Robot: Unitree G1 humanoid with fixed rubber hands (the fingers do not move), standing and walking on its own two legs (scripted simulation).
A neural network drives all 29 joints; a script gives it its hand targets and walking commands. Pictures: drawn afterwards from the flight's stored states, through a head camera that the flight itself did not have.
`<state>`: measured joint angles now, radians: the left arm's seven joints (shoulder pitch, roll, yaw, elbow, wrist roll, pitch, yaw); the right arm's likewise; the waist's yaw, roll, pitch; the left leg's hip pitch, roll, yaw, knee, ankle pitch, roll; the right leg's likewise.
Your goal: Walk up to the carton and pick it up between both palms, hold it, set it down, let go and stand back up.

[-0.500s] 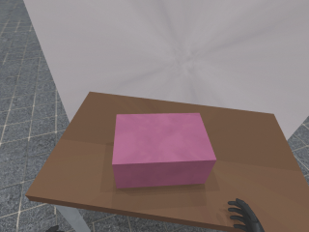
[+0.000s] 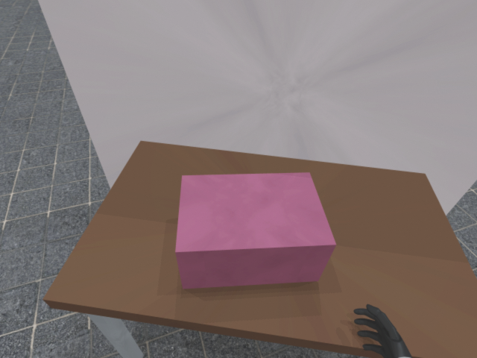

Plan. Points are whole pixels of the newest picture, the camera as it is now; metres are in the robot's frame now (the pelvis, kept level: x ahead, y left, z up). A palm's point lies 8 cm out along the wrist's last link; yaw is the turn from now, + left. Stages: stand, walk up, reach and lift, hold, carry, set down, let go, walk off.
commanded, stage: stand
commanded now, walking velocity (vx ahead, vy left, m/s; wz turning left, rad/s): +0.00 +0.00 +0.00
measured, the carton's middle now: (249, 227) +0.42 +0.00 -0.07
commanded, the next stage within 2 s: none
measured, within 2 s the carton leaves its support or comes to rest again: neither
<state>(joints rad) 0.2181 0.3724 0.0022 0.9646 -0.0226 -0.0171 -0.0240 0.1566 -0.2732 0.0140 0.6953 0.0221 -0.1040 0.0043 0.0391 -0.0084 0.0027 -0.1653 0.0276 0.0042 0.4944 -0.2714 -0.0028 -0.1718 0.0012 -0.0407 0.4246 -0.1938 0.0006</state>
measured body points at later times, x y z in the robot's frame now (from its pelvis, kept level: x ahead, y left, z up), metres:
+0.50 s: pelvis -0.01 +0.00 +0.00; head -0.03 +0.00 +0.45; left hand +0.06 +0.30 -0.13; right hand +0.19 -0.25 -0.07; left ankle +0.00 +0.12 -0.74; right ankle +0.03 -0.12 -0.74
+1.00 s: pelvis -0.01 -0.01 +0.00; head -0.03 +0.00 +0.45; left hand +0.05 +0.30 -0.12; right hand +0.19 -0.25 -0.07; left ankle +0.00 +0.12 -0.74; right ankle +0.03 -0.12 -0.74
